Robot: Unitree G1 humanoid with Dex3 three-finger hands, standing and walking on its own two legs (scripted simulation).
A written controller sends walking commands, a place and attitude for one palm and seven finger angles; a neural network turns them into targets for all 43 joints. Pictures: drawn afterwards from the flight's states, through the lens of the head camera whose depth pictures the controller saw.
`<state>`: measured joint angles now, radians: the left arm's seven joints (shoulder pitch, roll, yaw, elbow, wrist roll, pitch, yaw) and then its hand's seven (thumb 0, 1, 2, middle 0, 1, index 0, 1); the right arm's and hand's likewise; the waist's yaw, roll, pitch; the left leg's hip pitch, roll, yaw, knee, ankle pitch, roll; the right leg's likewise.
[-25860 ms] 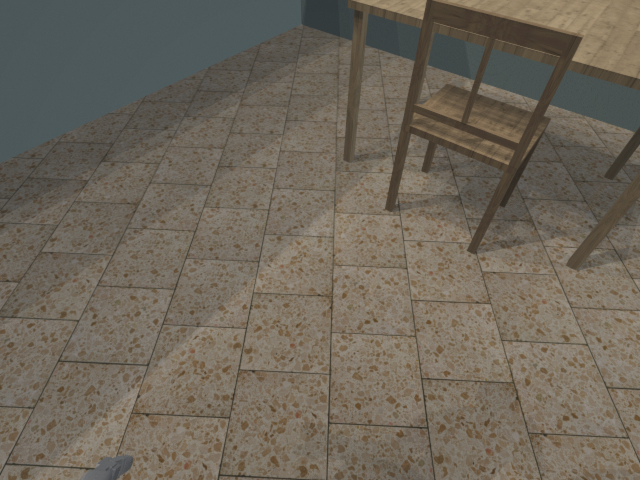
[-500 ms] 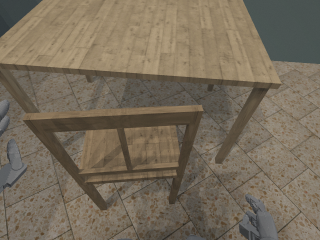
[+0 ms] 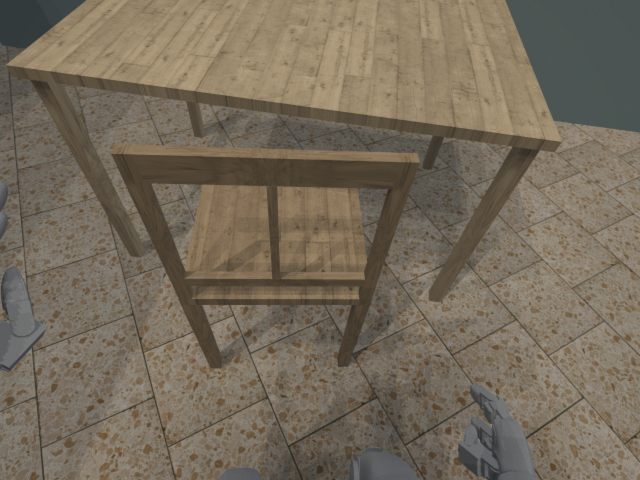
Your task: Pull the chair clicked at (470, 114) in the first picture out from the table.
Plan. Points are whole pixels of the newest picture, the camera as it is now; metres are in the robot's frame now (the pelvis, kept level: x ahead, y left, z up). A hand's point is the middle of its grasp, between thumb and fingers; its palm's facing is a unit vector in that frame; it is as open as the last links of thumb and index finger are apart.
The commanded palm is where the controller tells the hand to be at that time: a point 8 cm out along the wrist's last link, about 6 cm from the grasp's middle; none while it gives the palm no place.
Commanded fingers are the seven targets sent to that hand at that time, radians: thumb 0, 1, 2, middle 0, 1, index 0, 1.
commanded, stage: stop stepping back and stand still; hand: left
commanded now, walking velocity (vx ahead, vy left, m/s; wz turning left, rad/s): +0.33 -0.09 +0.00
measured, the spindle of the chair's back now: (274, 235) +0.51 +0.12 -0.09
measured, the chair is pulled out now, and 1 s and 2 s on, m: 0.15 0.15 0.15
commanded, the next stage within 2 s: let the arm hang, fingers relaxed in 0.68 s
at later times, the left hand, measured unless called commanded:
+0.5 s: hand out of the picture +0.11 +0.25 +0.19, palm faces +0.41 -0.80 -0.44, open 7.4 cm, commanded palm +0.06 +0.29 +0.19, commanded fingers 0.00 0.90 0.90 -0.20 -0.30 -0.20 -0.30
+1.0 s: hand out of the picture +0.04 +0.19 -0.13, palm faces +0.04 -0.97 -0.23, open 7.4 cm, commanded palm none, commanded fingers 0.00 0.90 0.90 -0.20 -0.30 -0.20 -0.30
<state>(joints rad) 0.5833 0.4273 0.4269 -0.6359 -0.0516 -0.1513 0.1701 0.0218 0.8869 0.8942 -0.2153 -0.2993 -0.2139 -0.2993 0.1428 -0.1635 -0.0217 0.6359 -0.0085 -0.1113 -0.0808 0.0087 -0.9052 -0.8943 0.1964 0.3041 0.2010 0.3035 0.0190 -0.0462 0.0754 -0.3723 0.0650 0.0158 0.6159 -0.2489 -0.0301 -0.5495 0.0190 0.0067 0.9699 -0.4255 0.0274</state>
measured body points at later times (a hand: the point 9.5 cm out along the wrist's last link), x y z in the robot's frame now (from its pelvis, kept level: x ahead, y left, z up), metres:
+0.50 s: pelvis -0.09 -0.01 +0.01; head -0.11 +0.01 +0.46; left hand +0.09 +0.29 +0.21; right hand +0.03 -0.26 -0.07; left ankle -0.05 +0.10 -0.73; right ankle -0.08 -0.12 -0.69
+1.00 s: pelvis -0.09 +0.00 -0.01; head -0.09 +0.00 +0.44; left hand +0.04 +0.24 -0.11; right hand +0.03 -0.24 -0.13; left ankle -0.05 +0.11 -0.73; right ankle -0.06 -0.13 -0.73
